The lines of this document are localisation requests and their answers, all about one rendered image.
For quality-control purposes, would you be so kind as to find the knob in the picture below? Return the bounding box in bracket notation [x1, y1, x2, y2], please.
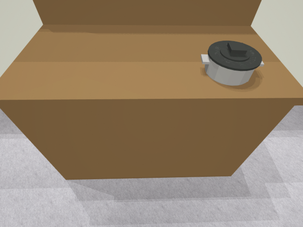
[227, 42, 247, 54]

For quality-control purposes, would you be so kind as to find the table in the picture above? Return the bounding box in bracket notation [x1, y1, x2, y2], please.
[0, 0, 303, 180]

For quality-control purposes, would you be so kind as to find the pot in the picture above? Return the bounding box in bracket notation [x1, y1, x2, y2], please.
[201, 54, 264, 86]

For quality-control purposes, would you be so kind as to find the lid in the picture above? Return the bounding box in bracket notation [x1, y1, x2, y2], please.
[208, 41, 262, 71]

